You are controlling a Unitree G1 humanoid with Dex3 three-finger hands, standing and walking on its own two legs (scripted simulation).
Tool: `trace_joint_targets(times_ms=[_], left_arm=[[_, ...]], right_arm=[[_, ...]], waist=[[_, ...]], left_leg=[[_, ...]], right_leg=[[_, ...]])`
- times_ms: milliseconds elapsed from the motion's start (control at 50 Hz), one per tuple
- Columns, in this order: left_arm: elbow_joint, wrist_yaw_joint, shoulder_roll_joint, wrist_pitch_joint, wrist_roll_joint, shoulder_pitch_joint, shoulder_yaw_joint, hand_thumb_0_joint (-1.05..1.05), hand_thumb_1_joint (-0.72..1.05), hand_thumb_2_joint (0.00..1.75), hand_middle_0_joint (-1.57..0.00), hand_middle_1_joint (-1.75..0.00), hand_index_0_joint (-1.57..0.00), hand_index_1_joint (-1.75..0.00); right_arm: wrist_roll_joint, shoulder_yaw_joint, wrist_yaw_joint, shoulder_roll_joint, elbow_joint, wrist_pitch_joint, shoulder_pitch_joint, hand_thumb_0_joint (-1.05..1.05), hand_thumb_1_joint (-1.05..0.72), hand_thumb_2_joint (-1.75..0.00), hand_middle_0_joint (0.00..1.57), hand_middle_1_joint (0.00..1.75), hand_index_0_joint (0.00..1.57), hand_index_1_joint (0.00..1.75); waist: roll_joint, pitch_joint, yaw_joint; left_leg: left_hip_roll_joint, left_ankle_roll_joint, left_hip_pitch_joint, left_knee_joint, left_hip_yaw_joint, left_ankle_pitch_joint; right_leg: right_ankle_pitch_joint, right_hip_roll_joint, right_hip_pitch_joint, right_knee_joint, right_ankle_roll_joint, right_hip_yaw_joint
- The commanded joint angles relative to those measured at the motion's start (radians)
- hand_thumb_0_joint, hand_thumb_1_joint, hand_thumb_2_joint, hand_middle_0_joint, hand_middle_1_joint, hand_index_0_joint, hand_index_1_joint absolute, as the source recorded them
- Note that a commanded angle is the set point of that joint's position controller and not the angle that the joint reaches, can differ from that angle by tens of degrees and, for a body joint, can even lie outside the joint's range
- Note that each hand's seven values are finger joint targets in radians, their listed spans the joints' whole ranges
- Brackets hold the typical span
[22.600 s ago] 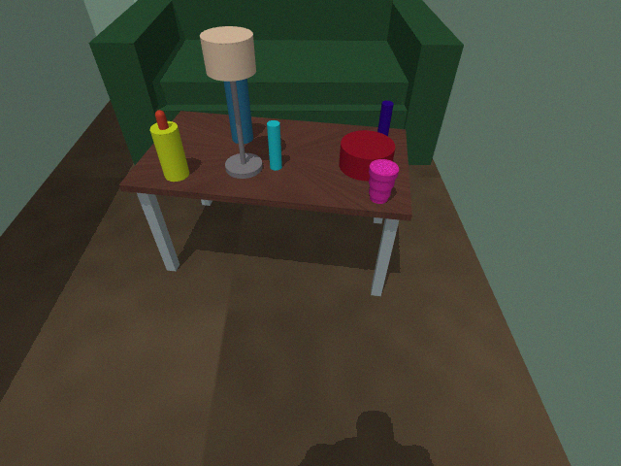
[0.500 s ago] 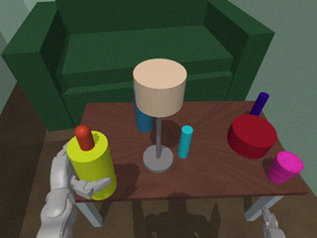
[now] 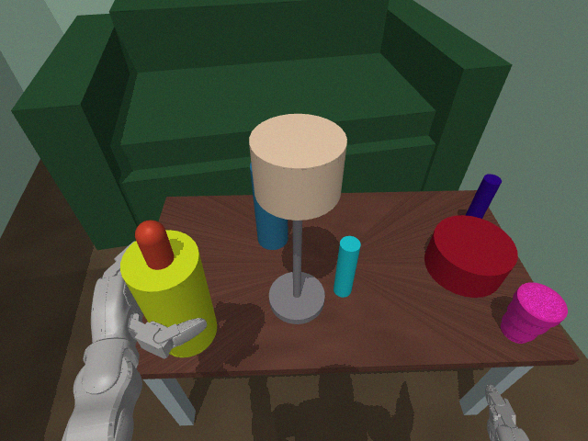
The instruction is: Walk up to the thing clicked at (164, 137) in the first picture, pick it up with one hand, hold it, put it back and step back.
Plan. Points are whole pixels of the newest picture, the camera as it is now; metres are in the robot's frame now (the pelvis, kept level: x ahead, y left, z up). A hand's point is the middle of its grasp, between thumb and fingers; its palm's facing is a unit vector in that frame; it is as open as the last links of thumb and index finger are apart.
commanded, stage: hold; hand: left
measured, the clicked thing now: (171, 287) +0.32 +0.16 +0.10
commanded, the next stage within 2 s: crouch in 0.40 s
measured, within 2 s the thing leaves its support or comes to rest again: neither
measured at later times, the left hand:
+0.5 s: hand (160, 318) +0.30 +0.19 +0.05, palm faces +0.22 -0.97 -0.04, open 11.5 cm
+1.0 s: hand (170, 322) +0.34 +0.20 -0.03, palm faces +0.25 -0.97 -0.03, open 11.5 cm
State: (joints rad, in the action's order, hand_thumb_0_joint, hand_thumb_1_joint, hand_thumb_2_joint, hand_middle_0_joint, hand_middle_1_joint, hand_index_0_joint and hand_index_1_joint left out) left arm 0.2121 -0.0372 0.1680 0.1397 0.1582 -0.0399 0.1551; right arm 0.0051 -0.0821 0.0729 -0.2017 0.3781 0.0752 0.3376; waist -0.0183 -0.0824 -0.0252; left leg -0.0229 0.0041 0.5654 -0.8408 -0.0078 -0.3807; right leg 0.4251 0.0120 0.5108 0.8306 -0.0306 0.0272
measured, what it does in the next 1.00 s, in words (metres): stands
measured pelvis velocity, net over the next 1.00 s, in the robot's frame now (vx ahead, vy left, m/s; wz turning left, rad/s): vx -0.01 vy -0.01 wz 0.00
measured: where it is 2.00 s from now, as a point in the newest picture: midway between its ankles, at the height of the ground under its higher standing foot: outside the picture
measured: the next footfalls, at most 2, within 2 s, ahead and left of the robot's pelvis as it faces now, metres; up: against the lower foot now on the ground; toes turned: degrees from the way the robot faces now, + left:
none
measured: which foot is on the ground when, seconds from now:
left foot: down 0.00-1.00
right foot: down 0.00-1.00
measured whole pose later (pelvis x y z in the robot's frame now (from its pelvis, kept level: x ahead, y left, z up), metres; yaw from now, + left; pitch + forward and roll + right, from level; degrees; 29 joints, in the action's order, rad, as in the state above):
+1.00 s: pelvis -0.01 -0.01 -0.02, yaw +0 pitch +11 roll -1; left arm 0.60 -0.02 0.23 0.35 0.13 -0.20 0.28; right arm -0.03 -0.09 0.03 -0.23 0.25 0.07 0.31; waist 0.05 -0.04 -0.08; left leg -0.03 0.01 0.75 -0.95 0.01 -0.40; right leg 0.45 0.00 0.69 0.94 -0.02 0.02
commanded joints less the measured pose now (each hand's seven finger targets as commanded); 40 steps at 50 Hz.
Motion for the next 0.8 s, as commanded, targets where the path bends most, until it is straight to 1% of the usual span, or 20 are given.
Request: trace_joint_targets(times_ms=[0, 100, 220, 240, 280, 300, 320, 380, 400, 440, 460, 480, 520, 540, 580, 600, 660, 700, 720, 780], left_arm=[[-0.3, 0.003, 0.117, 0.109, 0.028, -0.365, 0.053, 0.0, -0.16, 1.34, -1.25, -1.48, -1.27, -1.5], [-0.327, -0.007, 0.149, 0.131, 0.028, -0.367, 0.096, 0.0, -0.17, 1.34, -1.26, -1.5, -1.28, -1.51], [-0.337, -0.01, 0.128, 0.174, 0.016, -0.353, 0.079, 0.0, -0.1, 1.35, -1.24, -1.5, -1.27, -1.51], [-0.444, -0.009, 0.168, 0.195, 0.021, -0.42, 0.095, 0.0, -0.11, 1.35, -1.25, -1.5, -1.27, -1.51], [-0.381, -0.006, 0.129, 0.197, 0.014, -0.379, 0.064, 0.0, -0.1, 1.37, -1.26, -1.52, -1.29, -1.54], [-0.376, -0.008, 0.142, 0.201, 0.016, -0.378, 0.075, 0.0, -0.09, 1.38, -1.26, -1.52, -1.28, -1.53], [-0.438, -0.008, 0.173, 0.212, 0.014, -0.435, 0.087, 0.0, -0.12, 1.37, -1.27, -1.52, -1.29, -1.53], [-0.459, -0.005, 0.157, 0.214, 0.019, -0.441, 0.069, 0.0, -0.1, 1.38, -1.27, -1.53, -1.29, -1.54], [-0.457, -0.002, 0.131, 0.209, 0.021, -0.43, 0.048, 0.0, -0.09, 1.39, -1.27, -1.53, -1.29, -1.54], [-0.426, -0.003, 0.144, 0.194, 0.022, -0.411, 0.053, 0.0, -0.1, 1.38, -1.28, -1.53, -1.3, -1.55], [-0.444, -0.002, 0.153, 0.194, 0.023, -0.423, 0.061, 0.0, -0.1, 1.37, -1.28, -1.52, -1.3, -1.53], [-0.413, 0.004, 0.113, 0.184, 0.023, -0.391, 0.029, 0.0, -0.12, 1.41, -1.26, -1.54, -1.28, -1.56], [-0.376, 0.005, 0.125, 0.163, 0.031, -0.359, 0.046, 0.0, -0.16, 1.3, -1.3, -1.49, -1.32, -1.5], [-0.341, 0.009, 0.104, 0.155, 0.031, -0.354, 0.026, 0.0, -0.17, 1.31, -1.3, -1.49, -1.32, -1.51], [-0.274, 0.011, 0.122, 0.153, 0.044, -0.345, 0.073, 0.0, -0.21, 1.3, -1.29, -1.48, -1.31, -1.5], [-0.226, 0.016, 0.106, 0.149, 0.043, -0.335, 0.058, 0.0, -0.21, 1.31, -1.29, -1.48, -1.31, -1.5], [-0.178, 0.014, 0.147, 0.16, 0.04, -0.37, 0.116, 0.0, -0.19, 1.29, -1.29, -1.47, -1.31, -1.48], [-0.141, 0.014, 0.149, 0.177, 0.034, -0.39, 0.121, 0.0, -0.14, 1.32, -1.29, -1.47, -1.3, -1.49], [-0.152, 0.017, 0.161, 0.196, 0.033, -0.43, 0.131, 0.0, -0.15, 1.31, -1.27, -1.46, -1.29, -1.48], [-0.084, 0.015, 0.204, 0.244, 0.022, -0.483, 0.17, 0.0, -0.15, 1.3, -1.26, -1.45, -1.27, -1.46]], right_arm=[[0.006, -0.05, 0.008, -0.12, -0.188, 0.042, -0.102, 0.0, 0.54, -0.06, 0.05, 0.05, 0.05, 0.05], [0.004, -0.066, 0.003, -0.135, -0.185, 0.028, -0.1, 0.0, 0.53, -0.06, 0.05, 0.05, 0.05, 0.05], [-0.007, -0.061, 0.0, -0.118, -0.185, 0.028, -0.075, 0.0, 0.53, -0.06, 0.05, 0.05, 0.05, 0.05], [-0.006, -0.068, 0.0, -0.13, -0.209, 0.036, -0.096, 0.0, 0.53, -0.06, 0.05, 0.05, 0.05, 0.05], [-0.011, -0.052, 0.002, -0.116, -0.226, 0.043, -0.077, 0.0, 0.53, -0.06, 0.05, 0.05, 0.05, 0.05], [-0.01, -0.072, 0.003, -0.133, -0.203, 0.044, -0.05, 0.0, 0.53, -0.06, 0.05, 0.05, 0.05, 0.05], [-0.012, -0.044, 0.002, -0.109, -0.193, 0.046, -0.049, 0.0, 0.53, -0.06, 0.05, 0.05, 0.05, 0.05], [-0.014, -0.068, 0.009, -0.133, -0.204, 0.058, -0.038, 0.0, 0.53, -0.06, 0.05, 0.05, 0.05, 0.05], [-0.014, -0.05, 0.008, -0.119, -0.207, 0.066, -0.048, 0.0, 0.53, -0.06, 0.05, 0.05, 0.05, 0.05], [-0.012, -0.076, 0.013, -0.143, -0.172, 0.07, -0.018, 0.0, 0.52, -0.06, 0.05, 0.05, 0.05, 0.05], [-0.012, -0.063, 0.01, -0.134, -0.177, 0.074, -0.039, 0.0, 0.53, -0.06, 0.05, 0.05, 0.05, 0.05], [-0.01, -0.052, 0.009, -0.124, -0.199, 0.079, -0.042, 0.0, 0.53, -0.06, 0.05, 0.05, 0.05, 0.05], [-0.006, -0.074, 0.013, -0.15, -0.191, 0.075, -0.026, 0.0, 0.53, -0.06, 0.05, 0.05, 0.05, 0.05], [-0.003, -0.06, 0.011, -0.141, -0.211, 0.074, -0.054, 0.0, 0.53, -0.06, 0.05, 0.05, 0.05, 0.05], [0.001, -0.065, 0.01, -0.144, -0.197, 0.066, -0.051, 0.0, 0.54, -0.05, 0.05, 0.05, 0.05, 0.05], [0.003, -0.067, 0.009, -0.147, -0.204, 0.062, -0.053, 0.0, 0.54, -0.05, 0.05, 0.05, 0.05, 0.05], [0.004, -0.076, 0.002, -0.15, -0.199, 0.05, -0.056, 0.0, 0.55, -0.05, 0.05, 0.05, 0.05, 0.05], [0.002, -0.074, -0.002, -0.144, -0.209, 0.042, -0.048, 0.0, 0.55, -0.05, 0.05, 0.05, 0.05, 0.05], [0.001, -0.047, -0.008, -0.116, -0.214, 0.042, -0.063, 0.0, 0.55, -0.05, 0.05, 0.05, 0.05, 0.05], [-0.007, -0.079, -0.013, -0.15, -0.233, 0.041, -0.044, 0.0, 0.55, -0.05, 0.05, 0.05, 0.05, 0.05]], waist=[[0.013, -0.241, 0.014], [-0.015, -0.279, 0.032], [-0.038, -0.304, 0.009], [-0.072, -0.326, 0.006], [-0.043, -0.321, -0.01], [-0.059, -0.328, -0.017], [-0.086, -0.318, -0.01], [-0.084, -0.337, -0.038], [-0.083, -0.315, -0.032], [-0.094, -0.294, -0.037], [-0.093, -0.292, -0.024], [-0.083, -0.299, -0.035], [-0.048, -0.283, -0.03], [-0.028, -0.277, -0.025], [0.018, -0.234, -0.011], [0.055, -0.219, -0.017], [0.051, -0.184, 0.005], [0.047, -0.2, 0.003], [0.022, -0.199, 0.015], [0.022, -0.244, -0.01]], left_leg=[[0.007, -0.004, -0.188, 0.128, 0.0, 0.2], [0.012, -0.004, -0.185, 0.123, -0.008, 0.219], [0.012, -0.004, -0.193, 0.104, -0.01, 0.241], [0.012, -0.002, -0.209, 0.105, -0.011, 0.234], [0.008, -0.005, -0.209, 0.098, -0.004, 0.239], [0.009, -0.005, -0.211, 0.093, -0.006, 0.246], [0.013, -0.006, -0.2, 0.095, -0.008, 0.215], [0.012, -0.005, -0.232, 0.093, -0.006, 0.197], [0.011, -0.004, -0.225, 0.102, -0.001, 0.177], [0.013, -0.004, -0.226, 0.107, -0.002, 0.162], [0.011, -0.002, -0.224, 0.113, 0.003, 0.151], [0.009, -0.002, -0.238, 0.116, 0.005, 0.148], [0.005, -0.002, -0.23, 0.124, 0.012, 0.157], [0.002, -0.002, -0.227, 0.127, 0.015, 0.165], [0.005, -0.007, -0.185, 0.121, 0.009, 0.169], [0.004, -0.011, -0.171, 0.118, 0.009, 0.171], [0.006, -0.01, -0.132, 0.124, 0.002, 0.132], [0.009, -0.01, -0.13, 0.116, -0.004, 0.133], [0.011, -0.008, -0.115, 0.113, -0.003, 0.129], [0.011, -0.011, -0.11, 0.085, -0.004, 0.14]], right_leg=[[-0.247, -0.023, -0.048, -0.133, 0.022, -0.049], [-0.266, -0.02, -0.083, -0.126, 0.025, -0.041], [-0.291, -0.023, -0.065, -0.111, 0.025, -0.036], [-0.288, -0.024, -0.062, -0.11, 0.027, -0.034], [-0.295, -0.026, -0.05, -0.102, 0.025, -0.038], [-0.303, -0.024, -0.044, -0.099, 0.027, -0.034], [-0.282, -0.021, -0.037, -0.106, 0.027, -0.031], [-0.271, -0.022, -0.014, -0.108, 0.025, -0.032], [-0.247, -0.024, -0.011, -0.108, 0.027, -0.039], [-0.233, -0.024, 0.0, -0.114, 0.028, -0.039], [-0.216, -0.027, 0.008, -0.114, 0.029, -0.045], [-0.214, -0.027, 0.008, -0.113, 0.027, -0.048], [-0.217, -0.03, -0.001, -0.114, 0.028, -0.057], [-0.221, -0.031, -0.001, -0.116, 0.029, -0.06], [-0.226, -0.03, -0.01, -0.122, 0.025, -0.057], [-0.232, -0.028, -0.017, -0.123, 0.021, -0.057], [-0.192, -0.023, 0.002, -0.126, 0.023, -0.052], [-0.193, -0.018, 0.0, -0.123, 0.024, -0.044], [-0.187, -0.017, -0.001, -0.114, 0.025, -0.043], [-0.208, -0.016, 0.013, -0.09, 0.025, -0.033]])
